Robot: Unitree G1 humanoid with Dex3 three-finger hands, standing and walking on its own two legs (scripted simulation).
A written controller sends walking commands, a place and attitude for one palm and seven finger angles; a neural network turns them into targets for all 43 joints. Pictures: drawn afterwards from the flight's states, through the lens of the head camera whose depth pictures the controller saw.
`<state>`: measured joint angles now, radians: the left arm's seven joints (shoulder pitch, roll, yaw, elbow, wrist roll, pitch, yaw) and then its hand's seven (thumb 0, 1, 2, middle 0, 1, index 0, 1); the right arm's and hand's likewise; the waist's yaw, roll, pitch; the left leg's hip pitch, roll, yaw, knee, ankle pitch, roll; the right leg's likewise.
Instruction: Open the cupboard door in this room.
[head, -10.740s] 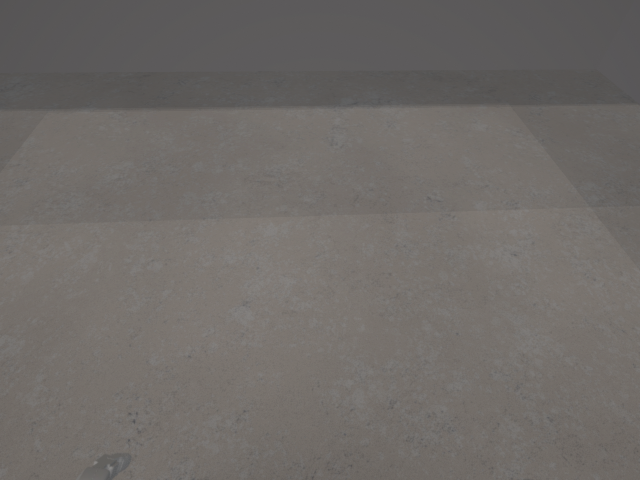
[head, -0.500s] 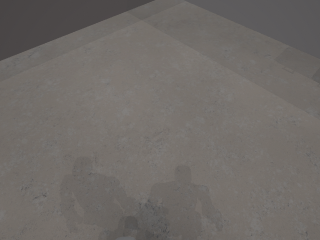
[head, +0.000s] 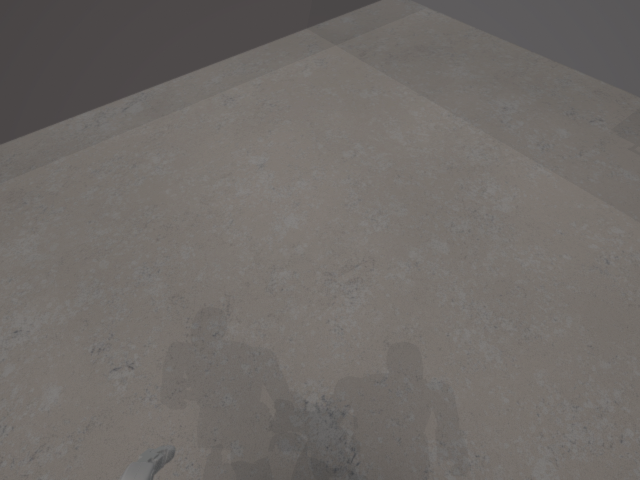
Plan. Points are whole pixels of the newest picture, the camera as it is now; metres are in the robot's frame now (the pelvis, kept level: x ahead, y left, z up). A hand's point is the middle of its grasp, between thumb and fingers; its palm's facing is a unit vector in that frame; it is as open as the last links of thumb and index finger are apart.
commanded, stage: turn or walk to find it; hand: left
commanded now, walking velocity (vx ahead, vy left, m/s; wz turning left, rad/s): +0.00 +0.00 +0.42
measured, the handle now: out of the picture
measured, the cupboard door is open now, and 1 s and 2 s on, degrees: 0 0 0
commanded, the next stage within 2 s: none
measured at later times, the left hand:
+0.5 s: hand out of the picture -0.05 +0.21 -0.18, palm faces +0.30 -0.92 -0.24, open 7.4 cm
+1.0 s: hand out of the picture -0.02 +0.21 -0.15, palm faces +0.41 -0.87 -0.28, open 7.4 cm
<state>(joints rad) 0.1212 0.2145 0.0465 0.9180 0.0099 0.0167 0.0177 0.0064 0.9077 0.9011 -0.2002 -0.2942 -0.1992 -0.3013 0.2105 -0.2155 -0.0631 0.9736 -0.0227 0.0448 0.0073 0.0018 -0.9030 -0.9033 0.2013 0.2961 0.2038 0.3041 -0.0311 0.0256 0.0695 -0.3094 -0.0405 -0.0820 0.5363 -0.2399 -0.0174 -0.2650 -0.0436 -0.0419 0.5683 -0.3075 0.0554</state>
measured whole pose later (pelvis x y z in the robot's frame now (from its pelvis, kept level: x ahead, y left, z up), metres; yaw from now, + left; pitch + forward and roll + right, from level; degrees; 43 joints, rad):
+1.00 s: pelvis -0.04 -0.02 +0.00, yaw +25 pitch -1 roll +1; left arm 0.14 0.19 0.04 0.91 0.02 0.01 0.02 0.01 0.91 0.90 -0.20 -0.29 -0.20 -0.30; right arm 0.23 -0.22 -0.07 0.97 -0.02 0.06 0.01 0.00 -0.90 -0.90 0.20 0.30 0.20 0.30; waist -0.03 0.04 0.07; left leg -0.34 -0.05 -0.09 0.61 -0.29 -0.01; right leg -0.26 -0.04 -0.06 0.57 -0.28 0.01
